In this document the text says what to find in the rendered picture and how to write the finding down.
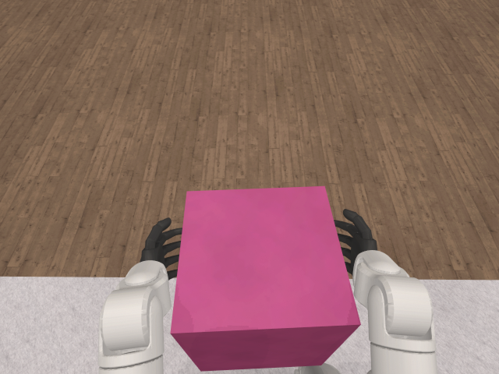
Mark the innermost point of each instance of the left robot forearm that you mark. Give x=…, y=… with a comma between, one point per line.
x=131, y=332

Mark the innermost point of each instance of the left robot hand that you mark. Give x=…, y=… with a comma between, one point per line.
x=154, y=248

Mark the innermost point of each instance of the carton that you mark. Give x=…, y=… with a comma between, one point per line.
x=261, y=280

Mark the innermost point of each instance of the right robot forearm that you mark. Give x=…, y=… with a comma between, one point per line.
x=400, y=316

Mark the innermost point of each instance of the right robot hand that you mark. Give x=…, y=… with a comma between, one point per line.
x=362, y=237

